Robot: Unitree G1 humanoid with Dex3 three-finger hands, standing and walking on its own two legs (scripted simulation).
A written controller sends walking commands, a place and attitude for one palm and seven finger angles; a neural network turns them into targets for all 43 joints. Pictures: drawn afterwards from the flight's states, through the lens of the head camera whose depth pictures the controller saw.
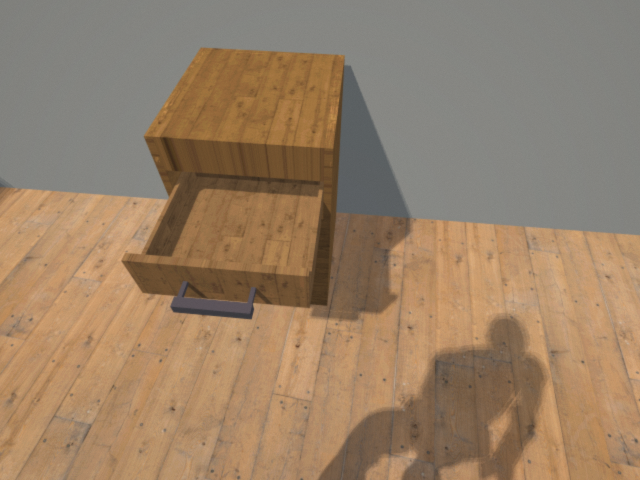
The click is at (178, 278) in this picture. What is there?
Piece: drawer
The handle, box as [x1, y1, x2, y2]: [170, 281, 255, 318]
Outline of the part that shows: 170,306 172,310 176,312 251,318 253,311 252,302 255,293 255,287 251,287 248,301 246,303 184,297 183,295 188,283 187,281 183,281 178,295 176,297 174,296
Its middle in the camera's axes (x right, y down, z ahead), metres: -0.22 +0.13 +0.81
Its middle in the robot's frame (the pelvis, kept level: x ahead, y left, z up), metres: +0.48 +0.25 -0.24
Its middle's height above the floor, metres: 0.54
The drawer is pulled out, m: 0.28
